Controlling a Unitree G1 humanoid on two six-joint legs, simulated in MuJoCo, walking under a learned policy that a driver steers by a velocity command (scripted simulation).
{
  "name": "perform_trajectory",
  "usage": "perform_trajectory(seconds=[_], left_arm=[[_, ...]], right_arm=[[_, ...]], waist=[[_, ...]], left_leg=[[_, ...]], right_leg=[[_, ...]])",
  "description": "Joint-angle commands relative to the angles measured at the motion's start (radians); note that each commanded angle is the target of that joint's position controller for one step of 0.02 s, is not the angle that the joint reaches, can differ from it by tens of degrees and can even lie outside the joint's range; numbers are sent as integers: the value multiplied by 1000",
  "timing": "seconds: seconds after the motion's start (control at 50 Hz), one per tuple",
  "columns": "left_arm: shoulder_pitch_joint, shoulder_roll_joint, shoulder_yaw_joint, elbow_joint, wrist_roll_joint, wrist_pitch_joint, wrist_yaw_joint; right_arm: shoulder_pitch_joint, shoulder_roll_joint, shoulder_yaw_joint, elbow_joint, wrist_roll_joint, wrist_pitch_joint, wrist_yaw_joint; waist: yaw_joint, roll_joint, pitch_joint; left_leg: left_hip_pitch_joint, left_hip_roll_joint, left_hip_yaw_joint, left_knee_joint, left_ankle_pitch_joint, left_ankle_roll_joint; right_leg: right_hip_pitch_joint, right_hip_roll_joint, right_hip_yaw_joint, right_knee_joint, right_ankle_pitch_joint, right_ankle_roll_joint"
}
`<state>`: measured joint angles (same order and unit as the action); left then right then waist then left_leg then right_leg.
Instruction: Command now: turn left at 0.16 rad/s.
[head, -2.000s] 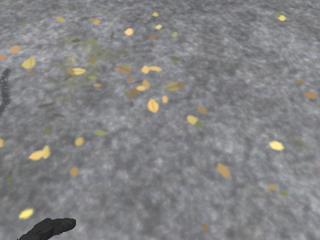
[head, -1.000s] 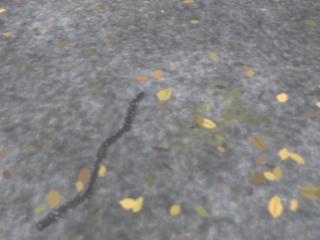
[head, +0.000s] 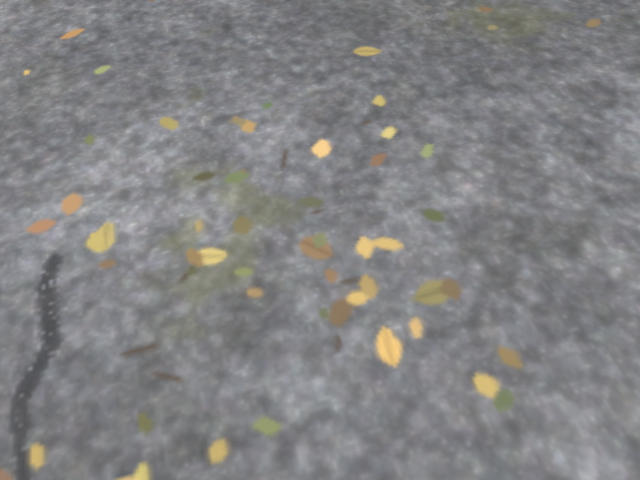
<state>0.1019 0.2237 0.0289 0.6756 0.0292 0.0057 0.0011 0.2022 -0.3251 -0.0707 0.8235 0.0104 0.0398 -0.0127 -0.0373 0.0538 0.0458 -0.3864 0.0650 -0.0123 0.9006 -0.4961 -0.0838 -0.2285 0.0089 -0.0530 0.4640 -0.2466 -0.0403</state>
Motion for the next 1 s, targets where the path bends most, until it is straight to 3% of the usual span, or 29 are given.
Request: perform_trajectory(seconds=[0.02, 0.12, 0.22, 0.26, 0.3, 0.32, 0.34, 0.36, 0.38, 0.4, 0.42, 0.44, 0.46, 0.5, 0.62, 0.72, 0.76, 0.78, 0.82, 0.84, 0.86, 0.88, 0.9, 0.92, 0.94, 0.96, 1.0], left_arm=[[-33, 175, 52, -31, -3, -22, 19], [-26, 179, 62, -2, -11, 3, 40], [-41, 212, 79, 16, -16, 12, 34], [-48, 225, 85, 21, -26, 13, 32], [-71, 233, 88, 27, -43, 16, 33], [-55, 223, 88, 41, -52, 17, 33], [4, 191, 83, 63, -42, 15, 28], [-40, 128, 62, 16, 10, 11, 23], [-137, 152, 66, -14, -6, 8, 30], [-133, 184, 77, -7, -31, 11, 32], [-111, 191, 83, 5, -39, 12, 35], [-94, 200, 88, 23, -32, 13, 43], [-77, 208, 93, 30, -24, 13, 47], [-41, 195, 92, 41, -28, 8, 43], [-62, 176, 85, 29, -32, 0, 45], [-62, 180, 84, 23, -35, -18, 33], [-53, 186, 84, 20, -38, -29, 26], [-29, 190, 84, 25, -41, -34, 20], [-11, 185, 81, 28, -48, -46, 5], [23, 171, 76, 41, -49, -54, -3], [53, 151, 69, 56, -43, -63, -9], [89, 165, 67, 65, -30, -71, -8], [143, 247, 77, 75, -14, -75, -4], [196, 312, 92, 94, -3, -83, -16], [166, 265, 80, 84, -22, -93, -17], [150, 234, 69, 80, -39, -94, -11], [177, 224, 62, 82, -52, -89, 0]], right_arm=[[29, -118, -37, -40, 11, 1, -15], [-23, -68, -25, -81, 12, 13, -18], [-26, -60, -19, -118, 8, 17, 3], [-14, -64, -21, -127, 9, 20, 15], [24, -62, -25, -124, 10, 23, 26], [55, -71, -31, -116, 7, 22, 27], [79, -132, -51, -115, 4, 18, 17], [106, -264, -82, -133, 1, 10, -4], [127, -245, -69, -151, -39, -17, 11], [81, -220, -61, -157, -38, -41, 19], [27, -198, -58, -159, -18, -53, 14], [-19, -165, -48, -165, 1, -54, 7], [-44, -145, -39, -172, 10, -51, -2], [-36, -137, -33, -182, 1, -45, -11], [-15, -166, -42, -191, 2, -31, -22], [-42, -180, -46, -206, -2, -19, -17], [-58, -181, -47, -214, -1, -14, -12], [-62, -174, -44, -215, 2, -12, -12], [-64, -150, -32, -212, 8, -10, -11], [-70, -130, -21, -206, 7, -10, -12], [-54, -95, -5, -195, 0, -13, -13], [-21, -43, 14, -182, -14, -22, -12], [9, 5, 30, -191, -22, -34, -9], [-68, -73, 8, -243, -2, -53, -16], [-95, -150, -16, -234, 8, -68, -20], [-94, -156, -22, -220, 3, -79, -14], [-124, -120, -18, -217, -9, -104, 0]], waist=[[19, -205, -86], [56, -173, -64], [52, -174, -81], [41, -181, -93], [6, -183, -105], [-10, -165, -110], [0, -32, -117], [12, 284, -112], [-55, 189, -175], [-32, 84, -147], [1, 49, -110], [18, 21, -91], [34, 33, -90], [42, 49, -119], [17, 72, -94], [7, 96, -82], [8, 102, -96], [11, 99, -127], [15, 106, -128], [37, 102, -122], [52, 90, -115], [53, 20, -120], [26, -174, -120], [57, -297, -13], [59, -214, 71], [52, -196, 84], [75, -192, 56]], left_leg=[[-50, -11, -42, 112, 49, -22], [-109, 16, -10, 45, 45, -27], [-37, 14, 47, -72, 37, 5], [0, 6, 67, -134, 56, 29], [87, -16, 98, -281, 161, 67], [166, -39, 103, -396, 274, 98], [286, -2, -7, -496, 529, 147], [450, 258, -383, -513, 959, 300], [393, 348, -512, -551, 941, 465], [381, 306, -427, -566, 853, 448], [362, 246, -352, -565, 754, 388], [357, 209, -317, -564, 702, 341], [335, 182, -293, -567, 715, 322], [333, 155, -270, -571, 747, 319], [340, 126, -322, -575, 582, 317], [260, 107, -399, -551, 499, 319], [256, 104, -437, -525, 555, 318], [266, 103, -446, -521, 495, 316], [220, 80, -468, -523, 269, 301], [181, 62, -455, -515, 144, 283], [132, 31, -433, -499, 43, 254], [61, -22, -375, -402, -41, 209], [-68, -151, -190, -151, -94, 144], [-278, -172, -119, -1, -180, 112], [-339, -99, -142, 92, -97, 104], [-350, -68, -124, 104, -15, 97], [-359, -38, -90, 66, 108, 80]], right_leg=[[90, -263, 127, -142, 486, -178], [149, -309, 122, -153, 357, -203], [151, -347, 95, -131, 422, -214], [157, -358, 81, -104, 449, -198], [135, -344, 39, -40, 425, -149], [97, -317, -1, 23, 349, -97], [-8, -243, -79, 177, 174, -10], [-330, -75, -152, 493, -336, 107], [-393, 0, 43, 692, -496, 116], [-427, -25, 95, 758, -434, 104], [-442, -44, 111, 742, -334, 93], [-452, -55, 120, 709, -258, 93], [-423, -54, 124, 696, -196, 100], [-378, -29, 120, 694, -123, 114], [-362, -10, 140, 452, -79, 149], [-262, 12, 153, 301, -96, 146], [-218, 24, 155, 252, -113, 137], [-190, 21, 146, 221, -109, 129], [-107, 23, 116, 124, -79, 103], [-31, 18, 90, 38, -13, 85], [64, 12, 76, -54, 37, 64], [161, -69, 175, -93, -11, 28], [225, -234, 439, -181, -177, -76], [180, -366, 767, -308, -373, -235], [144, -374, 780, -324, -472, -260], [147, -330, 696, -319, -439, -227], [207, -258, 585, -318, -293, -184]])
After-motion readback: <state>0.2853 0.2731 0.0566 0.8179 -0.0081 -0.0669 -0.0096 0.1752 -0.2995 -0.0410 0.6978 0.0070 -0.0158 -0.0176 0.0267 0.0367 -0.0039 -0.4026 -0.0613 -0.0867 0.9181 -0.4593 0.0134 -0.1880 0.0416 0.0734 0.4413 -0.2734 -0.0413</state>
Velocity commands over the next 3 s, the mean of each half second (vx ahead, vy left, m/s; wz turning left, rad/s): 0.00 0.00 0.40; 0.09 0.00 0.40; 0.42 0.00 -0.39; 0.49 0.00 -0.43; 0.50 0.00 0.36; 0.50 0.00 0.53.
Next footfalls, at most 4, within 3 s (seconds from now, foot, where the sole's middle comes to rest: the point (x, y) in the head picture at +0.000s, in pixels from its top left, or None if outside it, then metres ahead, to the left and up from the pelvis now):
0.34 left None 0.00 0.13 -0.78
0.88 right None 0.11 -0.06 -0.78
1.24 left None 0.16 0.25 -0.78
1.72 right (317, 451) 0.53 0.06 -0.78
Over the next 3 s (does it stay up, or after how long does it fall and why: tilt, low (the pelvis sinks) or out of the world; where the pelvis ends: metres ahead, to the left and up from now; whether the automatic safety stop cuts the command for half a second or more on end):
stays up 1.07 0.23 0.00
